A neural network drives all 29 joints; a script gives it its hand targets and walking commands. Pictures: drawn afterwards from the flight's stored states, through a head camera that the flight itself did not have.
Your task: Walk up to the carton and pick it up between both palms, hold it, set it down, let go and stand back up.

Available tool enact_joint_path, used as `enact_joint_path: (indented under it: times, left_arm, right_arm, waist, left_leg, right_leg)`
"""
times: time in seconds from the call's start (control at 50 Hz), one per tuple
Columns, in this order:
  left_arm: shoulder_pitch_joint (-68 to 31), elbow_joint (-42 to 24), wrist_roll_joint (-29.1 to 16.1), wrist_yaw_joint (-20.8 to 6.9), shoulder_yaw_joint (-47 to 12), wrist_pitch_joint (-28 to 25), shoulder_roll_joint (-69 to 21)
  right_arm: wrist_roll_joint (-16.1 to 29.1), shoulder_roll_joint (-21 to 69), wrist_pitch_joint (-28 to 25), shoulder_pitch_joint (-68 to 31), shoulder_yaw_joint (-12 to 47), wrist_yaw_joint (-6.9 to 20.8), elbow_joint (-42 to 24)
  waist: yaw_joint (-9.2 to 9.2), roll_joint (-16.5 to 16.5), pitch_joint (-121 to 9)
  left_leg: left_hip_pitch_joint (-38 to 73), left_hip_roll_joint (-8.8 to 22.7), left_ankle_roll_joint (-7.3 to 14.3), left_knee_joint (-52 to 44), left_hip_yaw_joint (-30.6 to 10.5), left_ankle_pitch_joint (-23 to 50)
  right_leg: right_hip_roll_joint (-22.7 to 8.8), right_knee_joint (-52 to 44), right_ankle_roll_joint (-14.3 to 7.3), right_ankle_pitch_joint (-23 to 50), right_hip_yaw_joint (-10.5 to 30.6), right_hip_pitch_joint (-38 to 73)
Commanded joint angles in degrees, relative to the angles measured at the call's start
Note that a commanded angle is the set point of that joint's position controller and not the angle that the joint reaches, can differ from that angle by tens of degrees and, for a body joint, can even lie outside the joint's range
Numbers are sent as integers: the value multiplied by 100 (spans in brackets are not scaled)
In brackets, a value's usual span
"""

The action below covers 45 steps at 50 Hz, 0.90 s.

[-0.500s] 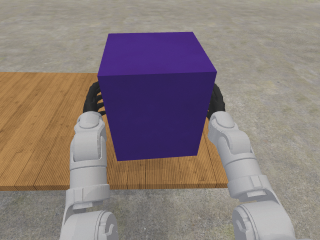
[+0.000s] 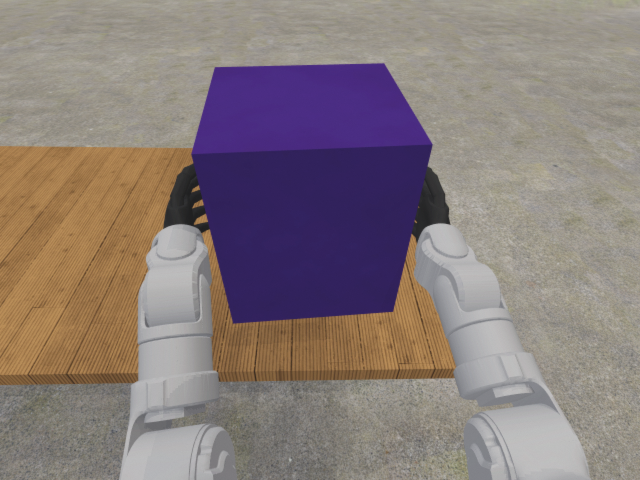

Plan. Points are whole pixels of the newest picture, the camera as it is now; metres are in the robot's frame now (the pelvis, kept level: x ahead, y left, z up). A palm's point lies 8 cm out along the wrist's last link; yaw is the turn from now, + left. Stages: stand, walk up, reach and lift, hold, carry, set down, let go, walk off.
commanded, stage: hold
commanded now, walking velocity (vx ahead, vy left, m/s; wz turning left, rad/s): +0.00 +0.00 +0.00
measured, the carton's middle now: (307, 194) +0.40 +0.00 +0.19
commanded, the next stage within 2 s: set down in 1.10 s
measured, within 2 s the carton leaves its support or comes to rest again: neither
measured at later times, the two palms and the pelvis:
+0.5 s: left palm (184, 230) +0.35 +0.15 +0.18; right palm (430, 227) +0.35 -0.15 +0.17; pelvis +0.00 +0.00 +0.00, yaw +0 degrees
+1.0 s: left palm (183, 229) +0.35 +0.15 +0.18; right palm (430, 228) +0.35 -0.15 +0.17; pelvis +0.00 +0.00 +0.00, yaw +0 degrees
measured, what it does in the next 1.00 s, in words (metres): stands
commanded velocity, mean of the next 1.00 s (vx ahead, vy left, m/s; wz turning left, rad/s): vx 0.00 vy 0.00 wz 0.00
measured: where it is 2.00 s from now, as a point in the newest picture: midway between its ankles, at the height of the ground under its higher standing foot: outside the picture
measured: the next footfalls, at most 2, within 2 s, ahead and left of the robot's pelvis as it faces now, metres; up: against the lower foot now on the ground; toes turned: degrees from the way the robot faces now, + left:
none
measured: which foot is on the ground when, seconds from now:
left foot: down 0.00-1.00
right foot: down 0.00-1.00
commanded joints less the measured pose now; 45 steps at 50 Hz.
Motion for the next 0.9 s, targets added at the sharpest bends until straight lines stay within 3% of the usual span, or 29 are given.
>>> enact_joint_path:
  times: [0.0,0.44,0.54,0.64,0.8,0.88]
  left_arm:
    - [-4665,-1041,-1221,-1037,-3386,-449,-3342]
    - [-4374,-1253,-1157,-1050,-3382,-352,-3216]
    - [-4458,-1085,-1129,-1090,-3346,-333,-3231]
    - [-4421,-1299,-1172,-1064,-3414,-369,-3208]
    - [-4394,-1228,-1118,-1081,-3346,-330,-3183]
    - [-4491,-1109,-1090,-1094,-3294,-317,-3166]
  right_arm:
    - [603,3489,-614,-5495,2622,860,-2259]
    - [642,3389,-585,-5345,2783,815,-2554]
    - [532,3374,-575,-5315,2650,825,-2378]
    - [637,3419,-594,-5308,2807,798,-2544]
    - [564,3382,-593,-5384,2756,815,-2608]
    - [510,3351,-566,-5286,2649,844,-2313]
  waist:
    - [-109,416,-2950]
    - [-62,400,-2915]
    - [-127,373,-2686]
    - [-124,411,-2947]
    - [-61,326,-2826]
    - [-69,345,-2638]
  left_leg:
    - [-288,-676,-43,-486,398,1777]
    - [-196,-689,-35,-433,432,2075]
    - [-282,-694,-7,-532,455,1710]
    - [-136,-694,-45,-394,438,2170]
    - [-283,-695,5,-502,446,1838]
    - [-290,-673,-9,-544,451,1731]
  right_leg:
    - [619,106,-54,889,-33,1586]
    - [614,126,-37,1201,-13,1693]
    - [591,87,-41,865,-40,1586]
    - [603,146,-29,1329,-20,1724]
    - [593,120,-48,998,-23,1686]
    - [598,84,-61,832,-41,1580]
